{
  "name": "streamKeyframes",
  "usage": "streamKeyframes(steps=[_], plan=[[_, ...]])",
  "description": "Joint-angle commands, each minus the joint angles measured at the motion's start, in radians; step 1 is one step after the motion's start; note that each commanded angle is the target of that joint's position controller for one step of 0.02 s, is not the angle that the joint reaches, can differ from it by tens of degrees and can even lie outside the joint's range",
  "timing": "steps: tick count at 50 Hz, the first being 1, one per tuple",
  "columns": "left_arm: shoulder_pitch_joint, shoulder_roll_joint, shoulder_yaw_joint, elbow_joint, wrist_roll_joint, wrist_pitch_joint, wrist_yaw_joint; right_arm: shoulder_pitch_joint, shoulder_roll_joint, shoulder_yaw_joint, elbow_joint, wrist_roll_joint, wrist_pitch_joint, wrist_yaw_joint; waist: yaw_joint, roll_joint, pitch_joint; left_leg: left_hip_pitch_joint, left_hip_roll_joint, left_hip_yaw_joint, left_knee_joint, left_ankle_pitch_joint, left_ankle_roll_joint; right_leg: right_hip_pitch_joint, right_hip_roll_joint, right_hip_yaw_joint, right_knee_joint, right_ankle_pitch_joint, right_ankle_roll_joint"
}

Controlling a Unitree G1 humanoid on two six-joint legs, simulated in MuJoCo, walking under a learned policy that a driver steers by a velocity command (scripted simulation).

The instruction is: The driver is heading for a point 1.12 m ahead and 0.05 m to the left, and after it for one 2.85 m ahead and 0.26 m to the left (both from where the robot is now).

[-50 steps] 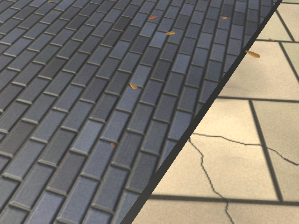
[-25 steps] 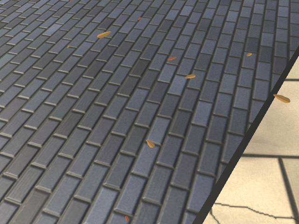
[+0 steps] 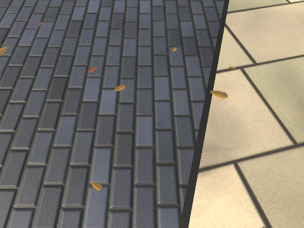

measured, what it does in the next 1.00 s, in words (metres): walks ahead: right foot, then left foot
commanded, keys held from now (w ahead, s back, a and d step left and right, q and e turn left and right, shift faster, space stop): w+e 0.08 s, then w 0.22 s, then w+q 0.70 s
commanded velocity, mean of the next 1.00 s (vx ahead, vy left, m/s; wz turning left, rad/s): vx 0.50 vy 0.00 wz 0.11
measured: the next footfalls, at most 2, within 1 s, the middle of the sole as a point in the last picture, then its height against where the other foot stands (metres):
right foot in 0.30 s outside the picture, level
left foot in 0.86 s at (141, 198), level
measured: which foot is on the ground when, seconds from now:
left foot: down 0.00-0.30, up 0.32-0.84, down 0.86-1.00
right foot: up 0.00-0.28, down 0.30-0.84, up 0.86-1.00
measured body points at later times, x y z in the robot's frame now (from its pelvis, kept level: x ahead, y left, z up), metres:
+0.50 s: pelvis +0.27 -0.08 +0.00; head +0.29 -0.09 +0.45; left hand +0.39 +0.18 -0.11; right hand +0.34 -0.37 -0.13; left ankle +0.29 +0.09 -0.65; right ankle +0.27 -0.16 -0.74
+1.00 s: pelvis +0.55 -0.02 -0.01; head +0.59 -0.01 +0.44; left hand +0.62 +0.27 -0.12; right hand +0.72 -0.27 -0.12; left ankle +0.58 +0.05 -0.74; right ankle +0.49 -0.19 -0.65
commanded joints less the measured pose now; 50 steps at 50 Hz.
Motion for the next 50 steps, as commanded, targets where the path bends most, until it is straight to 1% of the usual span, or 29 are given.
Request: streamKeyframes(steps=[1, 3, 5, 10, 12, 13, 14, 15, 16, 17, 18, 19, 20, 21, 22, 25, 31, 37, 39, 41, 42, 43, 44, 45, 46, 47, 48, 49, 50], plan=[[0.017, -0.013, -0.006, -0.085, 0.007, 0.005, -0.009, -0.038, -0.11, -0.029, -0.048, -0.001, -0.017, -0.003, 0.032, 0.101, 0.023, 0.048, 0.288, -0.153, -0.177, 0.281, 0.167, -0.111, -0.051, 0.048, -0.077, 0.096, 0.013], [-0.04, -0.013, -0.01, -0.109, 0.01, 0.002, -0.024, -0.038, -0.134, -0.036, -0.045, -0.004, -0.012, -0.007, 0.021, 0.088, 0.033, 0.049, 0.271, -0.086, -0.183, 0.296, 0.153, -0.084, -0.045, 0.028, -0.224, 0.208, 0.008], [-0.126, -0.024, -0.018, -0.138, 0.014, -0.005, -0.037, -0.01, -0.153, -0.041, -0.036, 0.004, -0.008, -0.01, -0.012, 0.078, 0.045, 0.062, 0.266, -0.04, -0.188, 0.292, 0.141, -0.045, -0.03, -0.011, -0.36, 0.286, -0.005], [-0.262, -0.011, -0.022, -0.212, 0.011, -0.009, -0.057, 0.083, -0.188, -0.052, 0.014, 0.036, 0.018, -0.003, -0.04, 0.081, 0.076, 0.224, 0.32, -0.02, -0.142, 0.349, 0.132, -0.035, 0.015, -0.059, -0.54, 0.185, -0.053], [-0.249, 0.017, -0.01, -0.225, 0.016, -0.009, -0.06, 0.082, -0.214, -0.059, 0.025, 0.042, 0.03, -0.005, -0.006, 0.118, 0.041, 0.268, 0.328, -0.003, -0.052, 0.576, 0.115, 0.058, 0.062, -0.1, -0.583, 0.09, -0.085], [-0.174, 0.044, 0.006, -0.21, 0.02, -0.009, -0.058, 0.075, -0.223, -0.059, 0.03, 0.043, 0.036, -0.008, 0.048, 0.138, -0.012, 0.269, 0.314, 0.019, 0.058, 0.724, 0.098, 0.185, 0.1, -0.125, -0.621, 0.084, -0.106], [-0.015, 0.088, 0.033, -0.161, 0.02, -0.008, -0.052, 0.073, -0.212, -0.052, 0.033, 0.041, 0.042, -0.013, 0.129, 0.129, -0.101, 0.204, 0.275, 0.058, 0.241, 0.787, 0.071, 0.422, 0.145, -0.15, -0.677, 0.155, -0.134], [0.157, 0.163, 0.062, -0.121, 0.023, -0.003, -0.035, 0.076, -0.176, -0.035, 0.01, 0.021, 0.038, -0.017, 0.193, 0.062, -0.215, -0.034, 0.231, 0.073, 0.519, 0.531, 0.029, 0.749, 0.033, 0.012, -0.629, 0.243, -0.18], [0.178, 0.261, 0.07, -0.114, 0.031, -0.008, -0.027, 0.189, -0.037, 0.011, -0.022, 0.001, 0.018, -0.002, 0.096, -0.189, -0.34, -0.449, 0.05, 0.012, 0.898, -0.332, -0.031, 1.069, -0.262, 0.544, -0.718, 0.13, -0.352], [0.23, 0.18, 0.048, -0.123, 0.034, -0.013, -0.026, 0.133, -0.115, -0.005, 0.001, 0.039, -0.011, 0.01, 0.166, -0.099, -0.447, -0.528, 0.031, -0.206, 1.042, -0.434, -0.021, 1.076, -0.321, 0.708, -0.832, 0.087, -0.376], [0.169, 0.135, 0.034, -0.111, 0.039, -0.022, -0.028, 0.038, -0.15, -0.02, -0.032, 0.074, -0.016, 0.014, 0.16, -0.066, -0.282, -0.612, 0.076, -0.21, 1.063, -0.36, -0.012, 0.958, -0.284, 0.518, -0.842, 0.159, -0.322], [0.097, 0.103, 0.024, -0.111, 0.032, -0.028, -0.029, -0.003, -0.138, -0.015, -0.043, 0.066, -0.016, 0.008, 0.118, -0.018, -0.183, -0.593, 0.126, -0.199, 0.995, -0.265, -0.006, 0.8, -0.237, 0.368, -0.854, 0.237, -0.279], [0.032, 0.065, 0.014, -0.11, 0.035, -0.034, -0.032, -0.017, -0.134, -0.021, -0.038, 0.045, -0.009, 0.002, 0.079, 0.001, -0.122, -0.546, 0.156, -0.195, 0.933, -0.206, -0.01, 0.667, -0.199, 0.272, -0.885, 0.281, -0.251], [-0.007, 0.03, 0.006, -0.111, 0.041, -0.043, -0.035, 0.016, -0.13, -0.026, -0.027, 0.04, 0.009, 0.001, 0.039, -0.022, -0.097, -0.477, 0.178, -0.211, 0.903, -0.161, -0.01, 0.577, -0.173, 0.203, -0.926, 0.3, -0.234], [-0.022, 0.022, 0.006, -0.106, 0.044, -0.053, -0.036, 0.051, -0.112, -0.026, -0.015, 0.042, 0.028, 0.001, 0.017, -0.03, -0.089, -0.429, 0.181, -0.218, 0.885, -0.129, -0.014, 0.525, -0.165, 0.166, -0.968, 0.284, -0.23], [-0.019, 0.043, 0.017, -0.073, 0.049, -0.077, -0.027, 0.036, -0.073, -0.023, -0.021, 0.04, 0.058, -0.004, 0.0, -0.003, -0.027, -0.464, 0.175, -0.239, 0.815, -0.036, -0.033, 0.471, -0.164, 0.055, -1.044, 0.336, -0.226], [0.021, 0.066, 0.024, -0.028, 0.047, -0.075, -0.001, -0.11, -0.047, -0.018, -0.063, 0.031, 0.051, 0.016, 0.048, -0.006, 0.037, -0.516, 0.138, -0.201, 0.499, 0.268, -0.031, 0.536, -0.122, -0.142, -1.075, 0.353, -0.159], [0.101, 0.103, 0.04, 0.022, 0.027, -0.041, 0.012, -0.273, -0.032, -0.005, -0.156, 0.029, 0.05, 0.052, 0.107, 0.002, 0.093, -0.585, 0.114, -0.107, 0.33, 0.172, 0.014, 0.739, -0.185, -0.211, -1.0, 0.473, -0.137], [0.084, 0.125, 0.045, 0.02, 0.021, -0.027, 0.018, -0.26, -0.05, -0.014, -0.179, 0.032, 0.052, 0.064, 0.079, -0.026, 0.059, -0.507, 0.067, -0.05, 0.312, 0.071, 0.047, 0.772, -0.191, -0.24, -0.906, 0.737, -0.115], [0.061, 0.157, 0.052, 0.014, 0.016, -0.012, 0.027, -0.139, -0.101, -0.042, -0.169, 0.036, 0.058, 0.065, 0.0, -0.066, -0.032, -0.318, -0.01, 0.006, 0.314, -0.025, 0.094, 0.77, -0.182, -0.263, -0.701, 1.047, -0.089], [0.04, 0.159, 0.049, 0.009, 0.009, -0.008, 0.03, 0.01, -0.152, -0.071, -0.136, 0.038, 0.059, 0.056, -0.087, -0.051, -0.109, -0.098, -0.049, 0.004, 0.239, 0.034, 0.132, 0.696, -0.148, -0.284, -0.501, 1.032, -0.059], [0.045, 0.131, 0.036, -0.006, 0.022, -0.018, 0.033, 0.164, -0.238, -0.105, -0.106, 0.033, 0.068, 0.036, -0.152, 0.04, -0.201, 0.211, 0.05, -0.184, 0.208, 0.068, 0.19, 0.456, -0.104, -0.285, -0.201, 0.728, -0.013], [0.149, -0.026, -0.013, -0.057, 0.053, -0.048, 0.012, 0.143, -0.329, -0.116, -0.11, 0.038, 0.059, 0.032, -0.021, 0.301, -0.286, 0.552, 0.31, -0.753, 0.138, -0.055, 0.387, -0.013, 0.113, -0.18, 0.157, -0.279, 0.048], [0.043, 0.047, -0.008, -0.068, 0.018, -0.092, -0.005, 0.191, -0.249, -0.092, -0.133, 0.026, 0.051, 0.034, -0.1, 0.19, -0.396, 0.612, 0.351, -0.936, 0.007, -0.13, 0.4, -0.124, 0.124, 0.041, 0.25, -0.322, 0.024], [-0.051, 0.085, 0.003, -0.098, -0.015, -0.11, -0.013, 0.155, -0.194, -0.077, -0.13, 0.022, 0.044, 0.033, -0.11, 0.153, -0.262, 0.525, 0.322, -0.779, -0.01, -0.056, 0.347, -0.195, 0.075, 0.049, 0.226, -0.23, 0.0], [-0.062, 0.077, -0.002, -0.101, -0.001, -0.118, -0.007, 0.083, -0.164, -0.068, -0.143, 0.031, 0.041, 0.033, -0.06, 0.069, -0.176, 0.37, 0.28, -0.658, -0.01, 0.035, 0.311, -0.16, 0.029, 0.043, 0.131, -0.145, -0.01], [-0.075, 0.081, 0.005, -0.092, 0.031, -0.114, 0.001, 0.014, -0.128, -0.056, -0.158, 0.031, 0.043, 0.032, -0.021, 0.025, -0.104, 0.223, 0.24, -0.563, -0.031, 0.133, 0.282, -0.098, 0.001, 0.028, 0.051, -0.103, -0.005], [-0.047, 0.088, 0.012, -0.098, 0.036, -0.103, 0.002, -0.019, -0.121, -0.052, -0.178, 0.017, 0.04, 0.026, 0.019, 0.072, -0.094, 0.122, 0.231, -0.536, -0.052, 0.22, 0.296, -0.023, -0.015, 0.039, 0.018, -0.081, 0.007], [-0.027, 0.09, 0.016, -0.097, 0.039, -0.089, 0.002, -0.036, -0.121, -0.051, -0.188, 0.015, 0.039, 0.023, 0.039, 0.074, -0.081, 0.066, 0.215, -0.514, -0.071, 0.253, 0.297, 0.01, -0.022, 0.038, -0.022, -0.077, 0.023]])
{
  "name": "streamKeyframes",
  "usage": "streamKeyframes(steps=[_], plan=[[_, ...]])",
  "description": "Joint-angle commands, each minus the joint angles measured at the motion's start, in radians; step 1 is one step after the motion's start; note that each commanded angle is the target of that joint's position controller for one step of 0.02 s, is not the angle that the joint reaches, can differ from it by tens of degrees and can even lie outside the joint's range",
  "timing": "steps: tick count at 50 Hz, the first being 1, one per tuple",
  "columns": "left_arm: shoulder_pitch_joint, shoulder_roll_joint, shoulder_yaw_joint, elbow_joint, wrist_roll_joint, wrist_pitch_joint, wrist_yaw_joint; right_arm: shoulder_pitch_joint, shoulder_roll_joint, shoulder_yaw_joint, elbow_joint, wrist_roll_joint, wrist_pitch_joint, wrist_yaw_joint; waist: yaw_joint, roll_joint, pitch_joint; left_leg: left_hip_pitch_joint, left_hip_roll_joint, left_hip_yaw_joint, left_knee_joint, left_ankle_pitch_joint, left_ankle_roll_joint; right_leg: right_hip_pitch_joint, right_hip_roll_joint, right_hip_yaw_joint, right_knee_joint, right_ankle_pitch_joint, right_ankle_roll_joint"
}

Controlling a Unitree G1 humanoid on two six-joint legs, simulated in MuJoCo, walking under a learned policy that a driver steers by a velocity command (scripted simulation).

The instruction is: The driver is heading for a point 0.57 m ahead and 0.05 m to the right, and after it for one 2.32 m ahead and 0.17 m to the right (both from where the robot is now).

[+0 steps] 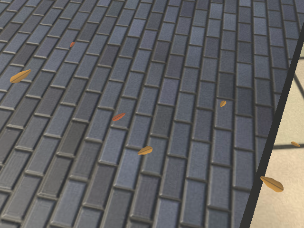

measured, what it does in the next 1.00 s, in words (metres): walks ahead: right foot, then left foot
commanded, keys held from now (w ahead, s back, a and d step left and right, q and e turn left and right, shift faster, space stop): w+q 0.06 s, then w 0.52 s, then no key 0.20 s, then e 0.22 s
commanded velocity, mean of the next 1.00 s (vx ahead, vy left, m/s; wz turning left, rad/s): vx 0.39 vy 0.00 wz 0.12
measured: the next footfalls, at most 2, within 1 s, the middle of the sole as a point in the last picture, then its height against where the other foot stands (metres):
right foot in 0.34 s outside the picture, level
left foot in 0.82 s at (128, 192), level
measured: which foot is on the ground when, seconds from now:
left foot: down 0.00-0.36, up 0.38-0.80, down 0.82-1.00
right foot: up 0.00-0.32, down 0.34-0.84, up 0.86-1.00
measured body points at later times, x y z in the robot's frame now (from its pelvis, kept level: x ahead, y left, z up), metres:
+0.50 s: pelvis +0.29 -0.05 +0.01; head +0.31 -0.06 +0.45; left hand +0.37 +0.23 -0.10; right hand +0.43 -0.31 -0.11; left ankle +0.22 +0.08 -0.64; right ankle +0.34 -0.14 -0.73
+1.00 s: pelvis +0.48 +0.01 +0.00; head +0.51 +0.02 +0.45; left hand +0.54 +0.30 -0.13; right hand +0.68 -0.22 -0.09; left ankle +0.56 +0.12 -0.73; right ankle +0.46 -0.14 -0.66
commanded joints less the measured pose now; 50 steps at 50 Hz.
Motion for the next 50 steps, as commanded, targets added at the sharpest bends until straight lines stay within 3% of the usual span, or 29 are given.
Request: streamKeyframes(steps=[1, 4, 7, 11, 14, 15, 16, 17, 18, 19, 20, 21, 22, 23, 24, 26, 28, 31, 33, 36, 38, 40, 41, 42, 43, 44, 46, 47, 50], plan=[[0.016, 0.12, 0.036, -0.086, 0.016, -0.003, 0.004, -0.014, -0.105, -0.024, -0.088, -0.003, -0.02, -0.014, 0.034, 0.036, -0.113, 0.194, 0.277, -0.361, -0.252, 0.278, 0.227, -0.176, -0.061, 0.043, -0.095, 0.057, 0.025], [-0.062, 0.072, 0.018, -0.111, 0.024, 0.014, 0.006, 0.015, -0.142, -0.032, -0.078, 0.002, -0.021, -0.034, 0.02, 0.037, -0.076, 0.101, 0.229, -0.261, -0.267, 0.329, 0.194, -0.167, -0.039, 0.003, -0.296, 0.202, 0.062], [-0.161, 0.04, 0.0, -0.122, 0.019, 0.009, -0.007, 0.063, -0.134, -0.029, -0.056, 0.007, -0.016, -0.041, -0.037, 0.079, -0.076, 0.089, 0.18, -0.192, -0.25, 0.254, 0.137, -0.086, 0.001, -0.018, -0.539, 0.44, 0.061], [-0.252, 0.071, 0.005, -0.15, 0.002, -0.004, -0.028, 0.135, -0.135, -0.026, -0.022, 0.009, -0.013, -0.036, -0.082, 0.099, -0.053, 0.192, 0.241, -0.264, -0.207, 0.147, 0.124, -0.092, 0.021, -0.006, -0.666, 0.474, 0.028], [-0.237, 0.102, 0.017, -0.16, 0.002, -0.015, -0.037, 0.142, -0.145, -0.03, -0.014, 0.005, -0.006, -0.039, -0.058, 0.12, -0.043, 0.287, 0.292, -0.326, -0.143, 0.202, 0.103, -0.082, 0.031, -0.008, -0.713, 0.356, -0.019], [-0.19, 0.111, 0.023, -0.15, 0.002, -0.018, -0.036, 0.127, -0.146, -0.03, -0.017, 0.005, -0.003, -0.04, -0.026, 0.13, -0.054, 0.298, 0.285, -0.322, -0.1, 0.293, 0.089, -0.022, 0.045, -0.026, -0.739, 0.331, -0.039], [-0.094, 0.135, 0.038, -0.124, 0.008, -0.021, -0.032, 0.11, -0.132, -0.025, -0.024, 0.004, -0.001, -0.04, 0.025, 0.121, -0.107, 0.289, 0.241, -0.291, 0.005, 0.436, 0.067, 0.117, 0.061, -0.043, -0.763, 0.346, -0.068], [0.055, 0.178, 0.053, -0.103, 0.021, -0.024, -0.027, 0.092, -0.098, -0.01, -0.044, -0.005, -0.003, -0.038, 0.094, 0.075, -0.234, 0.192, 0.185, -0.24, 0.222, 0.396, 0.031, 0.359, -0.043, 0.054, -0.723, 0.397, -0.129], [0.194, 0.265, 0.074, -0.08, 0.033, -0.019, -0.024, 0.217, -0.035, 0.011, -0.053, -0.002, -0.016, -0.041, 0.086, -0.148, -0.393, -0.129, 0.043, -0.142, 0.596, 0.046, -0.047, 0.737, -0.256, 0.418, -0.735, 0.329, -0.281], [0.249, 0.225, 0.068, -0.042, 0.005, -0.01, -0.035, 0.243, -0.05, 0.016, -0.047, 0.014, -0.027, -0.038, 0.094, -0.304, -0.423, -0.355, 0.003, -0.166, 0.773, -0.415, -0.071, 0.823, -0.348, 0.736, -0.886, 0.081, -0.354], [0.193, 0.155, 0.046, -0.053, -0.01, -0.004, -0.032, 0.148, -0.131, -0.003, -0.056, 0.026, -0.03, -0.036, 0.111, -0.166, -0.261, -0.457, 0.068, -0.19, 0.852, -0.36, -0.065, 0.716, -0.317, 0.652, -0.912, -0.08, -0.302], [0.127, 0.125, 0.033, -0.065, -0.002, 0.007, -0.026, 0.055, -0.133, -0.001, -0.079, 0.019, -0.03, -0.034, 0.101, -0.08, -0.163, -0.46, 0.118, -0.144, 0.832, -0.269, -0.06, 0.578, -0.275, 0.513, -0.928, -0.057, -0.259], [0.077, 0.106, 0.022, -0.067, 0.008, 0.012, -0.028, 0.009, -0.118, 0.0, -0.092, 0.002, -0.03, -0.033, 0.072, -0.037, -0.085, -0.432, 0.153, -0.118, 0.761, -0.206, -0.061, 0.443, -0.231, 0.421, -0.96, 0.036, -0.244], [0.048, 0.088, 0.014, -0.07, 0.015, 0.011, -0.029, 0.01, -0.107, -0.004, -0.093, -0.009, -0.027, -0.033, 0.043, -0.042, -0.058, -0.383, 0.184, -0.115, 0.697, -0.159, -0.063, 0.359, -0.199, 0.361, -0.989, 0.116, -0.234], [0.036, 0.087, 0.012, -0.068, 0.018, 0.009, -0.029, 0.034, -0.09, -0.002, -0.089, -0.005, -0.023, -0.032, 0.022, -0.073, -0.056, -0.333, 0.197, -0.107, 0.661, -0.138, -0.068, 0.309, -0.177, 0.318, -1.009, 0.18, -0.231], [0.044, 0.099, 0.015, -0.052, 0.009, 0.002, -0.029, 0.052, -0.063, 0.004, -0.081, -0.005, -0.016, -0.033, 0.008, -0.086, -0.064, -0.311, 0.206, -0.083, 0.592, -0.108, -0.083, 0.283, -0.156, 0.237, -1.036, 0.304, -0.24], [0.06, 0.129, 0.023, -0.035, 0.004, 0.002, -0.022, -0.002, -0.05, 0.01, -0.098, -0.01, -0.016, -0.036, 0.015, -0.063, -0.056, -0.338, 0.215, -0.068, 0.486, -0.028, -0.101, 0.289, -0.154, 0.178, -1.055, 0.412, -0.244], [0.074, 0.141, 0.023, -0.011, 0.001, 0.016, -0.013, -0.083, -0.022, 0.022, -0.109, -0.015, -0.024, -0.032, 0.036, -0.053, -0.042, -0.279, 0.193, -0.038, 0.274, 0.128, -0.112, 0.282, -0.11, 0.064, -1.036, 0.632, -0.206], [0.113, 0.149, 0.023, 0.013, -0.003, 0.026, -0.007, -0.135, -0.013, 0.026, -0.116, -0.014, -0.031, -0.025, 0.062, -0.061, -0.055, -0.206, 0.156, -0.011, 0.159, 0.232, -0.113, 0.293, -0.089, 0.013, -1.001, 0.729, -0.182], [0.151, 0.15, 0.019, 0.042, -0.008, 0.044, -0.003, -0.185, -0.023, 0.021, -0.131, -0.01, -0.035, -0.011, 0.079, -0.077, -0.066, -0.168, 0.125, -0.018, 0.066, 0.267, -0.095, 0.362, -0.11, 0.025, -0.939, 0.734, -0.166], [0.135, 0.16, 0.022, 0.048, -0.01, 0.054, 0.001, -0.177, -0.048, 0.011, -0.136, -0.015, -0.039, -0.003, 0.057, -0.09, -0.079, -0.131, 0.114, -0.028, 0.013, 0.214, -0.067, 0.404, -0.13, 0.054, -0.87, 0.738, -0.148], [0.109, 0.153, 0.02, 0.046, -0.015, 0.059, 0.004, -0.057, -0.085, -0.007, -0.097, -0.034, -0.045, -0.008, -0.01, -0.07, -0.138, 0.067, 0.091, -0.009, -0.094, 0.327, -0.027, 0.389, -0.08, 0.051, -0.718, 0.78, -0.105], [0.12, 0.117, 0.006, 0.031, 0.003, 0.053, 0.003, 0.027, -0.149, -0.021, -0.088, -0.05, -0.05, -0.019, -0.035, 0.002, -0.236, 0.289, 0.212, -0.101, -0.035, 0.726, 0.023, 0.281, -0.022, 0.027, -0.555, 0.616, -0.06], [0.252, 0.027, -0.026, 0.041, 0.015, 0.043, -0.001, 0.082, -0.171, -0.017, -0.095, -0.078, -0.039, -0.03, -0.015, 0.193, -0.384, 0.622, 0.481, -0.346, 0.049, 1.086, 0.2, -0.001, 0.075, 0.003, -0.243, 0.096, 0.014], [0.283, 0.065, -0.024, 0.061, -0.003, 0.048, -0.007, 0.117, -0.102, -0.002, -0.08, -0.049, -0.022, -0.028, -0.039, 0.254, -0.507, 0.651, 0.548, -0.447, 0.035, 1.071, 0.267, -0.057, 0.085, 0.079, -0.098, -0.339, 0.038], [0.219, 0.156, 0.005, 0.047, -0.021, 0.063, -0.007, 0.077, -0.106, -0.002, -0.089, -0.029, -0.006, -0.027, -0.048, 0.173, -0.426, 0.564, 0.502, -0.388, 0.0, 0.872, 0.232, -0.12, 0.057, 0.089, -0.007, -0.344, 0.049], [0.126, 0.141, 0.014, 0.026, -0.017, 0.106, 0.011, -0.043, -0.091, 0.004, -0.09, -0.018, 0.011, -0.036, -0.007, 0.087, -0.246, 0.324, 0.438, -0.286, -0.103, 0.496, 0.171, -0.173, 0.008, 0.047, -0.022, -0.238, 0.067], [0.13, 0.133, 0.018, 0.027, -0.013, 0.134, 0.023, -0.099, -0.085, 0.006, -0.091, -0.024, 0.015, -0.039, 0.025, 0.107, -0.191, 0.179, 0.41, -0.237, -0.168, 0.33, 0.149, -0.105, -0.012, 0.04, -0.062, -0.182, 0.077], [0.168, 0.096, 0.022, 0.019, -0.004, 0.174, 0.042, -0.175, -0.099, -0.003, -0.082, -0.042, 0.017, -0.046, 0.064, 0.168, -0.139, -0.015, 0.368, -0.112, -0.254, 0.161, 0.145, 0.018, 0.002, -0.02, -0.115, -0.063, 0.084]])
